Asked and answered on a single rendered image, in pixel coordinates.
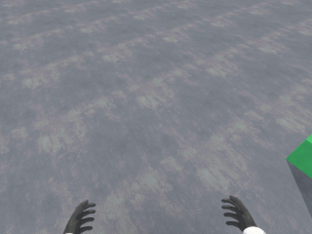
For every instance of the carton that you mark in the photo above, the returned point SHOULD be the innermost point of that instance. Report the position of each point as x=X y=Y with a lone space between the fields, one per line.
x=302 y=157

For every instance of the left robot hand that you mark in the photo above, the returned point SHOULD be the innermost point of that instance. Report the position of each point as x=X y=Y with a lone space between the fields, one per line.
x=73 y=226

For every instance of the right robot hand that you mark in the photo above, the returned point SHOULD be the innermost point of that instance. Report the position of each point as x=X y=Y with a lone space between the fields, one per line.
x=241 y=213

